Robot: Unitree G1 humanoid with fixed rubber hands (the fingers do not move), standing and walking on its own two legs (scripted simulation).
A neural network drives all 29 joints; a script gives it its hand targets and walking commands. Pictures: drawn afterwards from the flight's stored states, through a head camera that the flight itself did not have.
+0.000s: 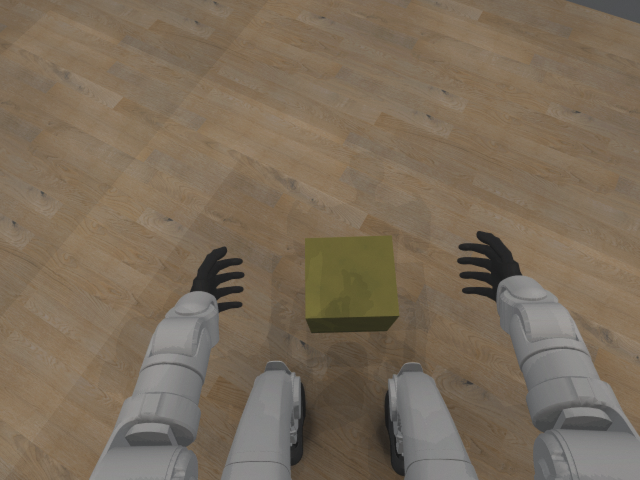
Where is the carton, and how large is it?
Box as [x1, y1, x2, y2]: [305, 235, 398, 332]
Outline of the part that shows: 391,235 305,238 305,318 311,332 386,330 398,316 398,305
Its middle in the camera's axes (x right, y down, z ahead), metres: +0.07 +0.12 +1.01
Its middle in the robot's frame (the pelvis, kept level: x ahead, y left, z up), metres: +0.47 -0.03 -0.56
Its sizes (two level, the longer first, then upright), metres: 0.211 0.195 0.228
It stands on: the floor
